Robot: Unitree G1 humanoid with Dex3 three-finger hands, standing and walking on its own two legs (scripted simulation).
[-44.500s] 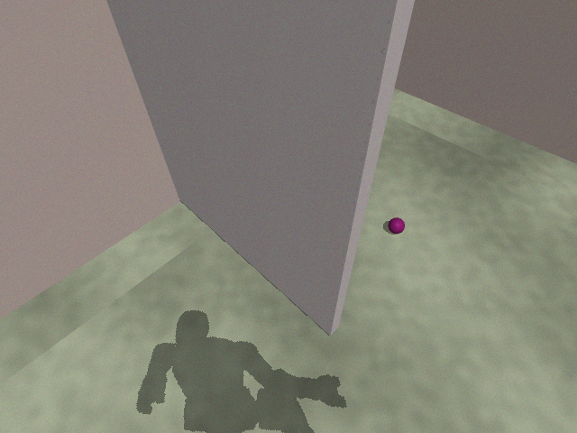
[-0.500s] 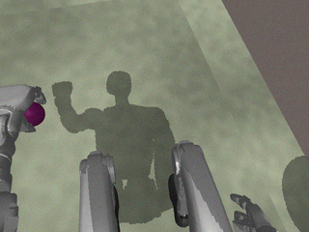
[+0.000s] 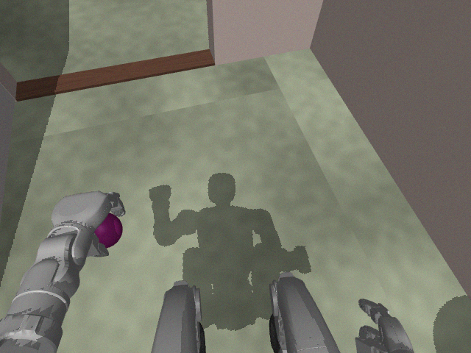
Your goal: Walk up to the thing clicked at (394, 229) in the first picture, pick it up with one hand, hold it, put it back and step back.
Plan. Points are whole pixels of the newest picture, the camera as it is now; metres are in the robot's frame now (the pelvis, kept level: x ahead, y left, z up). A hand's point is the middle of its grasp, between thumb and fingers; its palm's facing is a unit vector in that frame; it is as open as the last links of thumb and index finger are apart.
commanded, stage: lift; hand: left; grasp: from above
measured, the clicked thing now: (103, 230) +0.37 +0.25 -0.10
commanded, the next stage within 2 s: hold in 0.58 s
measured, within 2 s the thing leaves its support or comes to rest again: neither
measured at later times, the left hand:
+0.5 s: hand (85, 204) +0.36 +0.23 +0.04, palm faces -0.45 -0.09 -0.89, open 9.1 cm
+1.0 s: hand (74, 174) +0.38 +0.23 +0.09, palm faces -0.47 -0.07 -0.88, open 9.1 cm
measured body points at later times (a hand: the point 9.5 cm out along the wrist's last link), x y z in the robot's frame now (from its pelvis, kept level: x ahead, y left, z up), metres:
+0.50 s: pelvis +0.04 -0.01 +0.11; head +0.09 -0.01 +0.56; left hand +0.38 +0.23 +0.09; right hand +0.13 -0.27 -0.01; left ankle +0.08 +0.13 -0.57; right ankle +0.08 -0.15 -0.57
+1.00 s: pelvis +0.07 +0.00 +0.15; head +0.10 -0.01 +0.60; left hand +0.40 +0.23 +0.14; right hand +0.18 -0.26 +0.03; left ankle +0.08 +0.13 -0.57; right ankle +0.08 -0.15 -0.57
